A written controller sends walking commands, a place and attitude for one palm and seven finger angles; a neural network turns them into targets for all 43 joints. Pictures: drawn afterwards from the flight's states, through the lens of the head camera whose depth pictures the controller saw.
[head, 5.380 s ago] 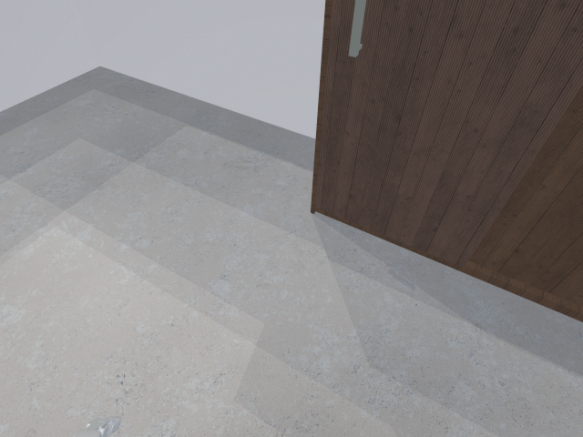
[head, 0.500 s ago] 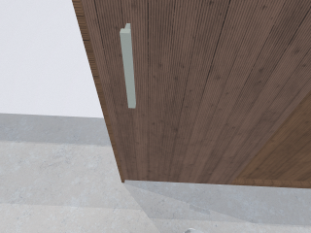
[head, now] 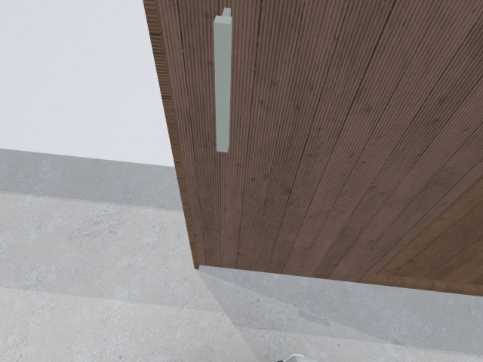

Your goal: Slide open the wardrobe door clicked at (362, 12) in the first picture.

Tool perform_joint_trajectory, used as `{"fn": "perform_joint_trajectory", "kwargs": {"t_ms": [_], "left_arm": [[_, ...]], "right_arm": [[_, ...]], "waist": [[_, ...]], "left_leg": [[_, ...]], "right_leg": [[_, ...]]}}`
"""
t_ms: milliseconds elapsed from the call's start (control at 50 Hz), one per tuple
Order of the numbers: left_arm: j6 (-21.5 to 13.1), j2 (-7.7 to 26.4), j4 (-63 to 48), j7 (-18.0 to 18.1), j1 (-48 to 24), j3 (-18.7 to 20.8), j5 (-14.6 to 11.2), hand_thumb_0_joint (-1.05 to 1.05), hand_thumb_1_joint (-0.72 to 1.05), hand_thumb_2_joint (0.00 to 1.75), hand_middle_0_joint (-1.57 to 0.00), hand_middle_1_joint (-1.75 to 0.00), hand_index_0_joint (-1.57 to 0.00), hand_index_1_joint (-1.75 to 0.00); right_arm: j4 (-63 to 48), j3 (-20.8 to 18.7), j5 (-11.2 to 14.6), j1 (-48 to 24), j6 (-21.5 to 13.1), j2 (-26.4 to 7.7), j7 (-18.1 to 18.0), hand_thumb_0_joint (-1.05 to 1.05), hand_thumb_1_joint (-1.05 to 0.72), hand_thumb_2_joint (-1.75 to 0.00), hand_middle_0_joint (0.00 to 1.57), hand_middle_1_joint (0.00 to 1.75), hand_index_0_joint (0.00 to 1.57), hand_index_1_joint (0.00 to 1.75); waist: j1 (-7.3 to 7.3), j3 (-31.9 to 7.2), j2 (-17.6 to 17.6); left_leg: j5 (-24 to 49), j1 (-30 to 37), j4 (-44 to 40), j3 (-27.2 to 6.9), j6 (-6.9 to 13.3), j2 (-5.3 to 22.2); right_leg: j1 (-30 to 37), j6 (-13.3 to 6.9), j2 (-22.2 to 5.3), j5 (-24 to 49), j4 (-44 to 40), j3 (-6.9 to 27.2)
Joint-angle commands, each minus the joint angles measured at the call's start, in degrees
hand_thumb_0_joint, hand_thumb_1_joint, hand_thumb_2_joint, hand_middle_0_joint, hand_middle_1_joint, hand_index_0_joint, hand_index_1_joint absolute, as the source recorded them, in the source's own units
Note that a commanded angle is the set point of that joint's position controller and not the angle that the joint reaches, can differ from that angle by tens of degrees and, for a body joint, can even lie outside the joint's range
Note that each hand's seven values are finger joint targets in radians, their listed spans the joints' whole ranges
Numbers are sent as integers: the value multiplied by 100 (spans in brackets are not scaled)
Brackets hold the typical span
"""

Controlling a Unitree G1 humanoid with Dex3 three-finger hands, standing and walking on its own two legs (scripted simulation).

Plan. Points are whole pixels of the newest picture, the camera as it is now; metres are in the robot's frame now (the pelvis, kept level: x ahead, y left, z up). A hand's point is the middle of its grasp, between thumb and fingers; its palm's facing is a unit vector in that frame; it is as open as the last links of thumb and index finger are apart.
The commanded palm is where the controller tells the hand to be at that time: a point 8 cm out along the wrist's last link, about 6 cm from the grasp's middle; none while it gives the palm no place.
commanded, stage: come to a stop and stand still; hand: left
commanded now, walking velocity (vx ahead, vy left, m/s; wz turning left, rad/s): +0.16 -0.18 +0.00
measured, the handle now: (224, 89) +0.52 +0.07 +0.17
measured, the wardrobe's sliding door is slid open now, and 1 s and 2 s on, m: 0.00 0.00 0.00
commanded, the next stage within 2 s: look again from close up in 0.98 s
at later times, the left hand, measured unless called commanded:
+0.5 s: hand out of the picture +0.01 +0.15 -0.16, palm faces -0.03 -0.98 -0.21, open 7.4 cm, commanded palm none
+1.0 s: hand out of the picture -0.04 +0.08 -0.16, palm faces +0.04 -0.99 -0.16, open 7.3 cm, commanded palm none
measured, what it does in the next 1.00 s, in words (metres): steps on the spot: right foot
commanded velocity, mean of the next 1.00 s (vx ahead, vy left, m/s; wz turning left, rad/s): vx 0.03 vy -0.05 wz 0.00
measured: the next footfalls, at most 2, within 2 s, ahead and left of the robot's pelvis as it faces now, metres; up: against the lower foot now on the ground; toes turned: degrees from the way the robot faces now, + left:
right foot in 0.46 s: -0.01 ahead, -0.15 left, +0.00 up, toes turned -5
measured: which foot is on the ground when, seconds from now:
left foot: down 0.00-1.00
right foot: down 0.00-0.00, up 0.02-0.44, down 0.46-1.00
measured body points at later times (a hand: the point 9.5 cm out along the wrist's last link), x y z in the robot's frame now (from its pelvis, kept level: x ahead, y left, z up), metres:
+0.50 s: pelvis -0.02 -0.03 +0.02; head +0.00 -0.05 +0.47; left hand +0.01 +0.20 -0.14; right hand -0.07 -0.26 -0.15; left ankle +0.00 +0.11 -0.72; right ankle -0.05 -0.14 -0.72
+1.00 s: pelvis -0.02 -0.07 +0.02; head -0.01 -0.08 +0.47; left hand -0.04 +0.14 -0.14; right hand -0.03 -0.28 -0.15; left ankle -0.01 +0.10 -0.72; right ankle -0.05 -0.14 -0.72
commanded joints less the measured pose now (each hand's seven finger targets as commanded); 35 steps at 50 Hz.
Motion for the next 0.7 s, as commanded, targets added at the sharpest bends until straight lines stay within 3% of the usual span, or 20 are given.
{"fn": "perform_joint_trajectory", "kwargs": {"t_ms": [0, 20, 60, 120, 200, 280, 320, 340, 380, 400, 420, 440, 460, 480, 500, 540, 580, 620, 640, 680], "left_arm": [[-18, 253, -405, -67, 22, 24, -65, 0, 90, 90, -20, -30, -20, -30], [39, 307, -224, -82, 146, 60, -16, 0, 90, 90, -20, -30, -20, -30], [33, 351, 10, -163, 541, 83, -13, 0, 90, 90, -20, -30, -20, -30], [-27, 389, 178, -217, 814, 59, -1, 0, 90, 90, -20, -30, -20, -30], [-37, 446, 80, -234, 597, 60, 5, 0, 90, 90, -20, -30, -20, -30], [-17, 257, 50, -243, 552, -17, -38, 0, 90, 90, -20, -30, -20, -30], [-54, 136, 98, -239, 518, -71, -64, 0, 90, 90, -20, -30, -20, -30], [-76, 77, 143, -228, 633, -87, -85, 0, 90, 90, -20, -30, -20, -30], [-126, 20, 339, -193, 1025, -109, -102, 0, 90, 90, -20, -30, -20, -30], [-174, 85, 423, -178, 1210, -113, -94, 0, 90, 90, -20, -30, -20, -30], [-224, 219, 503, -135, 1350, -99, -78, 0, 90, 90, -20, -30, -20, -30], [-286, 520, 546, -81, 1310, -85, -62, 0, 90, 90, -20, -30, -20, -30], [-313, 718, 518, -63, 1161, -77, -91, 0, 90, 90, -20, -30, -20, -30], [-301, 723, 452, -71, 969, -108, -87, 0, 90, 90, -20, -30, -20, -30], [-343, 595, 483, -46, 929, -93, -78, 0, 90, 90, -20, -30, -20, -30], [-363, 326, 554, -31, 813, -175, -112, 0, 90, 90, -20, -30, -20, -30], [-382, 263, 578, -28, 847, -216, -154, 0, 90, 90, -20, -30, -20, -30], [-375, 210, 590, -18, 941, -231, -172, 0, 90, 90, -20, -30, -20, -30], [-360, 201, 589, -7, 936, -230, -163, 0, 90, 90, -20, -30, -20, -30], [-329, 275, 630, -13, 918, -210, -157, 0, 90, 90, -20, -30, -20, -30]], "right_arm": [[-271, -44, -150, 341, -90, -878, -78, 0, -90, -90, 20, 30, 20, 30], [-264, -22, -161, 60, -131, -802, -121, 0, -90, -90, 20, 30, 20, 30], [-247, 23, -143, 11, -155, -726, -168, 0, -90, -90, 20, 30, 20, 30], [-145, -9, -98, 381, -200, -731, -211, 0, -90, -90, 20, 30, 20, 30], [98, -69, -103, 981, -218, -738, -259, 0, -90, -90, 20, 30, 20, 30], [225, -93, -132, 1087, -196, -825, -259, 0, -90, -90, 20, 30, 20, 30], [283, -85, -137, 1037, -173, -828, -234, 0, -90, -90, 20, 30, 20, 30], [317, -83, -137, 966, -161, -848, -218, 0, -90, -90, 20, 30, 20, 30], [360, -85, -93, 791, -149, -821, -186, 0, -90, -90, 20, 30, 20, 30], [387, -67, -61, 781, -147, -728, -173, 0, -90, -90, 20, 30, 20, 30], [431, -35, -21, 808, -156, -548, -147, 0, -90, -90, 20, 30, 20, 30], [414, 46, 27, 846, -151, -228, -122, 0, -90, -90, 20, 30, 20, 30], [339, 135, 0, 675, -124, -16, -87, 0, -90, -90, 20, 30, 20, 30], [348, 132, -30, 663, -106, -43, -53, 0, -90, -90, 20, 30, 20, 30], [394, 137, -79, 644, -56, 26, -60, 0, -90, -90, 20, 30, 20, 30], [613, 167, -80, 902, -75, -22, -90, 0, -90, -90, 20, 30, 20, 30], [789, 195, -43, 1138, -116, -1, -112, 0, -90, -90, 20, 30, 20, 30], [844, 210, -37, 1130, -148, -67, -132, 0, -90, -90, 20, 30, 20, 30], [850, 207, -40, 1098, -126, -91, -141, 0, -90, -90, 20, 30, 20, 30], [872, 210, -38, 1011, -91, -77, -151, 0, -90, -90, 20, 30, 20, 30]], "waist": [[-76, 109, 1521], [14, 241, 1756], [114, 324, 1139], [-14, 25, 700], [-281, -143, 722], [-352, -420, 1012], [-369, -432, 1183], [-302, -449, 1308], [-98, -555, 1243], [8, -547, 928], [56, -617, 536], [-10, -621, -302], [-9, -329, -928], [-45, -242, -602], [-19, -50, -1198], [-128, 114, -813], [-176, -91, -297], [-105, -94, 6], [-92, 19, -108], [-91, 218, 138]], "left_leg": [[-1418, -1163, -3073, -2257, 819, 1928], [-1512, -1197, -3212, -2062, 669, 1690], [-1174, -751, -2983, -1600, 539, 1404], [-370, 425, -2786, -1278, 602, 1356], [881, 1272, -2514, -1344, 833, 1636], [1752, 1419, -2254, -1270, 1027, 1721], [1884, 1130, -2141, -1152, 1000, 1604], [1868, 953, -2094, -1126, 958, 1531], [1626, 620, -1879, -943, 802, 1347], [1514, 302, -1610, -808, 635, 1151], [1143, -36, -1313, -510, 379, 878], [458, -492, -901, -94, 111, 511], [-196, -543, -744, 108, -9, 269], [-262, -257, -598, 34, 13, 282], [-134, -273, -440, 27, 27, 309], [387, -123, -558, -64, 30, 373], [1309, 299, -1060, -105, 25, 429], [1829, 445, -1199, -161, 32, 542], [1630, 463, -1217, -133, 13, 571], [1504, 513, -1239, -92, -20, 559]], "right_leg": [[79, 18, 294, -1496, 1141, 768], [42, 45, 313, -1369, 1452, 902], [-269, 67, 476, -913, 2030, 972], [-783, 178, 503, -698, 2256, 889], [-1006, 220, 365, -917, 1970, 888], [-497, 189, 314, -1435, 1191, 668], [64, 133, 368, -1630, 539, 504], [352, 107, 417, -1585, 216, 432], [990, 74, 485, -802, -549, 286], [1518, 65, 511, -164, -1255, 254], [1982, 34, 231, 197, -1705, 564], [2209, -191, -516, 83, -1948, 1340], [1623, -479, -976, -125, -2232, 1682], [1150, -627, -1010, -711, -2300, 1616], [959, -671, -757, -618, -2380, 1630], [1065, -690, -547, 454, -2005, 1288], [1182, -511, -330, 1096, -1611, 948], [1235, -351, -124, 1161, -1525, 821], [1116, -322, -105, 837, -1669, 851], [977, -304, -93, 612, -1767, 870]]}}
